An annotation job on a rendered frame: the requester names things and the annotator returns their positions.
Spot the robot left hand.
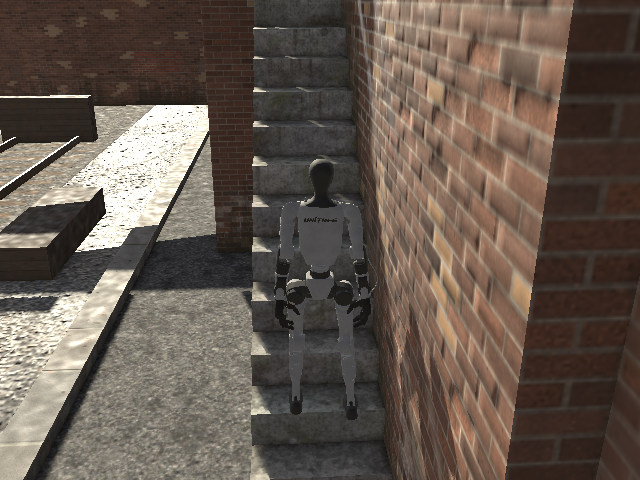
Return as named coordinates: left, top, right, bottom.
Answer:
left=275, top=299, right=300, bottom=330

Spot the robot left upper arm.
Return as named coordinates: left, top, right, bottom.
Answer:
left=279, top=201, right=300, bottom=259

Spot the robot head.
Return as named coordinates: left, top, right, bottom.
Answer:
left=304, top=159, right=338, bottom=208

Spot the robot left forearm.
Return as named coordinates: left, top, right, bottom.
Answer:
left=274, top=245, right=291, bottom=300

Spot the robot right thigh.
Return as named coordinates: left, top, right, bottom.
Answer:
left=333, top=280, right=354, bottom=355

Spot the robot right upper arm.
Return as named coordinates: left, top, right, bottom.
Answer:
left=342, top=202, right=364, bottom=260

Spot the robot right forearm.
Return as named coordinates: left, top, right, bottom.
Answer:
left=353, top=245, right=371, bottom=299

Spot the robot right hand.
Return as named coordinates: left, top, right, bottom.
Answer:
left=347, top=297, right=371, bottom=328

